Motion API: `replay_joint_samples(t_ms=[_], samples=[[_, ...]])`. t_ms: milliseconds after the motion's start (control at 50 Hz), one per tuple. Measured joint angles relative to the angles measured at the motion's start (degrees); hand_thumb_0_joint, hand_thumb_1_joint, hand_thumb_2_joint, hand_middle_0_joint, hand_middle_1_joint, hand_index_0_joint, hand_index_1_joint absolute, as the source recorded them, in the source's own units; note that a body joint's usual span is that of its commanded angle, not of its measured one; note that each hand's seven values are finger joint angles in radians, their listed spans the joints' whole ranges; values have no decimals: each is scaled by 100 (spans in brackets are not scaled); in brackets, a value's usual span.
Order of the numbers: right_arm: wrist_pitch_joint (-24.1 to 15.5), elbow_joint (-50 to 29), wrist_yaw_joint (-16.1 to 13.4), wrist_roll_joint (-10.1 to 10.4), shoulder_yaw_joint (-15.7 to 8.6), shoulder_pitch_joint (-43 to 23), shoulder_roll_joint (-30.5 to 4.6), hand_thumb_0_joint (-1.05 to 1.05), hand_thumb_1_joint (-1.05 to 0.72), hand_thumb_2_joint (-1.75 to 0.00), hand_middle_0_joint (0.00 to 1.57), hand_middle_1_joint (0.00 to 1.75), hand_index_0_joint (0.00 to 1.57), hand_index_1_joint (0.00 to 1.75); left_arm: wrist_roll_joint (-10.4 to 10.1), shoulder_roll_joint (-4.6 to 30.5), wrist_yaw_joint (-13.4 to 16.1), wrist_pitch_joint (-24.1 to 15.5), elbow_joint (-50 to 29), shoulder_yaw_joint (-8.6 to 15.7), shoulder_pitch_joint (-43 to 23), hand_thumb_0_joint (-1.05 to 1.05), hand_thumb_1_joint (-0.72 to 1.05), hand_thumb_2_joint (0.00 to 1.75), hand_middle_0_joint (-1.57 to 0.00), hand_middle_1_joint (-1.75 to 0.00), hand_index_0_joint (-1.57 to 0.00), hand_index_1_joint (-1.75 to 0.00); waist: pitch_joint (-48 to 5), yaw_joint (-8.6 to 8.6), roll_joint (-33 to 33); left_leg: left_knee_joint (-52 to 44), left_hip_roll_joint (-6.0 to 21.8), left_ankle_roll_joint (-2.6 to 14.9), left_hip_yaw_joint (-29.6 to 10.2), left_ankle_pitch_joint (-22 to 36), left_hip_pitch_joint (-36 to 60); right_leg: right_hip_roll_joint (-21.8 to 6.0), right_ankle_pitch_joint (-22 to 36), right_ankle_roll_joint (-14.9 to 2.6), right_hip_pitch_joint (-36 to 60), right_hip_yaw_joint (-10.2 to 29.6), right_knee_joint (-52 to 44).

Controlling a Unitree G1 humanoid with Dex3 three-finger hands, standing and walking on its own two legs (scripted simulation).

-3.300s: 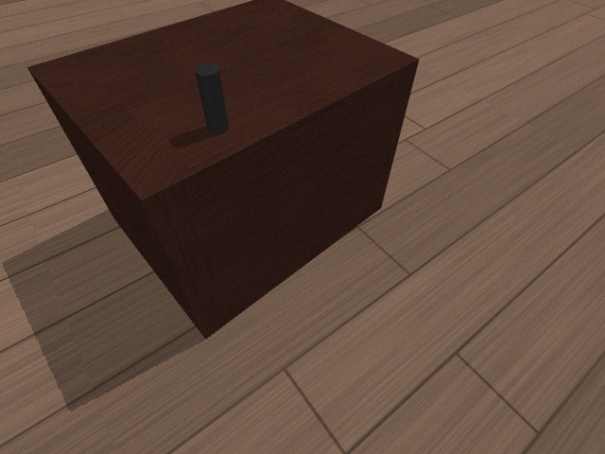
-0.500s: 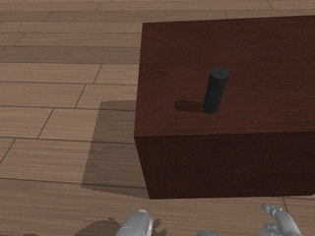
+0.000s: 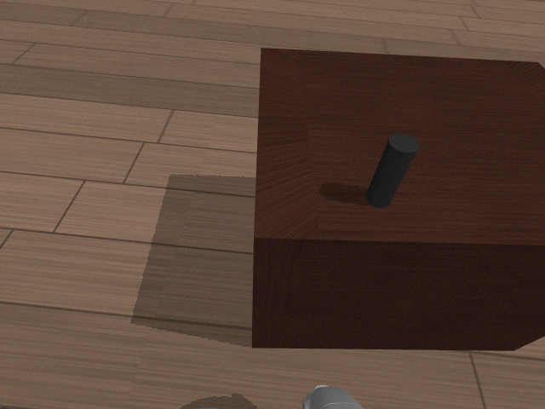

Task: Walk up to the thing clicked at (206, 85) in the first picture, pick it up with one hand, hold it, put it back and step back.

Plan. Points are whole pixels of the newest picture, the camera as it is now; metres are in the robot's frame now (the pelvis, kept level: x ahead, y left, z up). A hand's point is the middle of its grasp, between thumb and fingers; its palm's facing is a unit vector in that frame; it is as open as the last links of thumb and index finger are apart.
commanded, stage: walk up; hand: right
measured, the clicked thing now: (389, 173) +0.51 -0.24 +0.02
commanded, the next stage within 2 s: stand in 1.30 s
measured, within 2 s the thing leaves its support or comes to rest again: neither
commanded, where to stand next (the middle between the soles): +0.10 +0.00 m, yaw -3 degrees
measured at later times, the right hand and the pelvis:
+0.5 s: hand out of the picture +0.09 -0.26 -0.13, palm faces -0.02 +0.93 -0.37, open 7.4 cm; pelvis +0.03 +0.00 +0.01, yaw -2 degrees
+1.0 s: hand out of the picture +0.12 -0.26 -0.13, palm faces +0.03 +0.94 -0.34, open 7.4 cm; pelvis +0.04 -0.01 +0.03, yaw -3 degrees
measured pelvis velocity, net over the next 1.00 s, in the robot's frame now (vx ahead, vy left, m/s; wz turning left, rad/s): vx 0.04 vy -0.01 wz -0.05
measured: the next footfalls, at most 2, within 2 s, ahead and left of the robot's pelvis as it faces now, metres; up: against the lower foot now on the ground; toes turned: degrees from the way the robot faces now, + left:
right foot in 0.04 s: +0.10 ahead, -0.14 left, +0.00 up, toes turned -2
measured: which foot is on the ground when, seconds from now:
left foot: down 0.00-1.00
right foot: up 0.00-0.02, down 0.04-1.00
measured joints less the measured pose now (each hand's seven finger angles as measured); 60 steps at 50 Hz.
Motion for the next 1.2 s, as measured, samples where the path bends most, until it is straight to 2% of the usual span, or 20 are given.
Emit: replay_joint_samples(t_ms=[40,60,80,120,160,200,220,240,280,360,460,760,1200], samples=[[32,2,-25,18,6,-38,-65,1,-90,-90,21,30,21,30,13,-67,-6,-11,24,7,-42,1,90,90,-20,-30,-20,-30,-23,8,48,191,34,-59,12,-120,-73,70,320,-23,292,-36,-667],[57,14,-46,40,7,-85,-108,1,-90,-90,21,30,21,30,26,-124,10,-24,55,15,-84,1,90,90,-20,-30,-20,-30,-1,31,131,345,97,-96,0,-210,-117,144,780,21,381,-47,-879],[87,39,-78,69,4,-144,-144,1,-90,-90,21,30,21,30,51,-201,29,-35,88,14,-138,1,90,90,-20,-30,-20,-30,43,37,265,499,185,-79,-61,-298,-147,231,936,77,428,-106,-904],[133,97,-139,108,19,-237,-133,1,-90,-90,21,30,21,30,85,-303,26,-49,109,-34,-201,1,90,90,-20,-30,-20,-30,33,68,350,749,135,30,-145,-714,-228,259,892,112,433,-139,-854],[120,173,-153,115,36,-313,-103,1,-90,-90,21,30,21,30,84,-369,-8,-17,131,-89,-279,1,90,90,-20,-30,-20,-30,-6,131,297,857,11,99,-22,-1095,-235,176,845,89,427,-76,-835],[65,232,-137,127,40,-360,-116,1,-90,-90,21,30,21,30,71,-445,-27,22,148,-147,-368,1,90,90,-20,-30,-20,-30,-53,136,315,574,-38,159,77,-941,-123,117,852,124,436,-75,-878],[41,266,-131,126,36,-380,-120,1,-90,-90,21,30,21,30,60,-470,-35,34,157,-172,-417,1,90,90,-20,-30,-20,-30,-69,139,324,376,-56,158,103,-664,-53,97,850,152,426,-75,-877],[27,313,-131,118,39,-418,-98,1,-90,-90,21,30,21,30,48,-474,-40,46,170,-188,-467,1,90,90,-20,-30,-20,-30,-60,158,279,208,-89,124,149,-268,14,60,841,181,421,-31,-856],[5,393,-131,75,72,-471,-21,1,-91,-90,21,30,20,30,7,-463,-43,77,225,-208,-520,1,90,90,-20,-30,-20,-30,-87,187,143,-18,-161,68,273,-39,141,-9,844,224,422,98,-864],[-5,549,-83,48,176,-496,116,1,-90,-90,21,30,21,30,-43,-412,-50,78,430,-211,-605,1,90,90,-20,-30,-20,-30,-216,169,109,-216,-66,58,265,-69,257,140,961,156,599,143,-1224],[-26,747,-66,67,261,-657,215,1,-90,-90,21,30,21,30,-97,-338,-18,-12,658,-230,-695,1,90,90,-20,-30,-20,-30,-215,178,52,-553,-12,5,263,36,465,191,1126,235,838,134,-1638],[0,1069,-101,126,160,-1326,139,1,-90,-90,21,30,21,30,-99,-443,30,6,1171,-327,-1000,1,90,90,-20,-30,-20,-30,-200,195,179,-1457,-51,7,367,396,1028,165,1407,266,1285,223,-2353],[68,1371,-68,88,143,-1136,190,1,-90,-90,21,30,21,30,-27,-559,35,25,1352,-262,-1013,1,90,90,-20,-30,-20,-30,-185,116,201,-1922,16,-44,454,580,1286,243,1594,234,1478,296,-2760]])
